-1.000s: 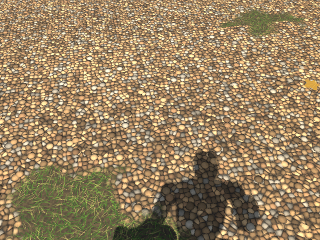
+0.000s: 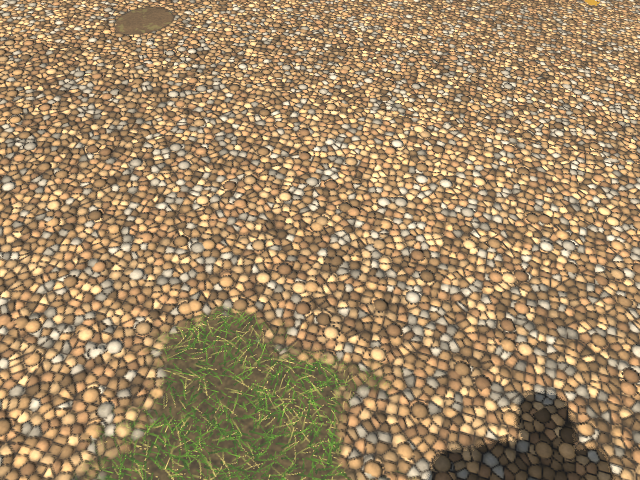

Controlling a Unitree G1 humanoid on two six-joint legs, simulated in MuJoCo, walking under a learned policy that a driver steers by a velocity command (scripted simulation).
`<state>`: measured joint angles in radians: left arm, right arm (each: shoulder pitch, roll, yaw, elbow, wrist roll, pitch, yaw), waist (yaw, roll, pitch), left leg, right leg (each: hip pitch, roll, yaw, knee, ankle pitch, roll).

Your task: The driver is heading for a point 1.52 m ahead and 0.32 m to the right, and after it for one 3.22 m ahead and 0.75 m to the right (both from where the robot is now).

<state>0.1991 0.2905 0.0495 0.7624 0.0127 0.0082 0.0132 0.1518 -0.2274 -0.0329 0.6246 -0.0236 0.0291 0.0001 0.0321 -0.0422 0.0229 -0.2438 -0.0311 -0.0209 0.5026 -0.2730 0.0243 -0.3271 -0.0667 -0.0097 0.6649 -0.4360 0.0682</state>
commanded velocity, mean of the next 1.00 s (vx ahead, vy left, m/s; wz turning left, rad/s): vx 0.00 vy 0.00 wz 0.03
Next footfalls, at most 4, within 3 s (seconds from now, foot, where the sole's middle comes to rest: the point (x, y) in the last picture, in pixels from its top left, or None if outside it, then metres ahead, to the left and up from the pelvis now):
1.72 left None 0.43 0.09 -0.77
2.28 right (398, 376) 0.73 -0.15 -0.77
2.78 left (348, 262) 1.06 -0.04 -0.77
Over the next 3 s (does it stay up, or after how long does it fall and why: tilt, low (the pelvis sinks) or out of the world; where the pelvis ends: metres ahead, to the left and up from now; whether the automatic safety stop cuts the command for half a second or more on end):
stays up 0.98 -0.11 0.01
